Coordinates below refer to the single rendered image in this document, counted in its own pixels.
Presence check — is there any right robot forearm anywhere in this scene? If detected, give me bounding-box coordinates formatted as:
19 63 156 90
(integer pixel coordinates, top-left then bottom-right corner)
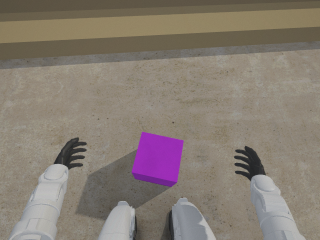
250 174 306 240

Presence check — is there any left robot shin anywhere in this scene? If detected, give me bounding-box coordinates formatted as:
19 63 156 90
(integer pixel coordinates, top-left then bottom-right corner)
117 201 134 240

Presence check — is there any carton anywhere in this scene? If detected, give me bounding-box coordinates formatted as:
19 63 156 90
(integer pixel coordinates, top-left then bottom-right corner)
132 132 184 187

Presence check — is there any left robot forearm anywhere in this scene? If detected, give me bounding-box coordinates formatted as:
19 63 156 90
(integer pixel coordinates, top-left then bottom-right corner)
8 164 69 240

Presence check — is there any robot right thigh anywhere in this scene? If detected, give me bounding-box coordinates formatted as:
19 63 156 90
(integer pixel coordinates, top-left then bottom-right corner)
171 202 216 240

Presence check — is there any robot left hand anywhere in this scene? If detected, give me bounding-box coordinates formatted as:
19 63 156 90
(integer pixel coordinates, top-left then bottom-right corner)
54 137 87 170

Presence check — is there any robot right hand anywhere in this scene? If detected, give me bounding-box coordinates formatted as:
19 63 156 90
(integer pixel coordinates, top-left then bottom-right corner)
234 146 266 181

